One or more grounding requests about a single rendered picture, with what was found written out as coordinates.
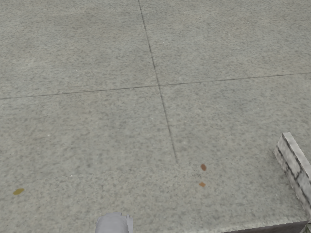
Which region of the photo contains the robot left thigh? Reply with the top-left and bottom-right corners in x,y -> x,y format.
94,212 -> 133,233

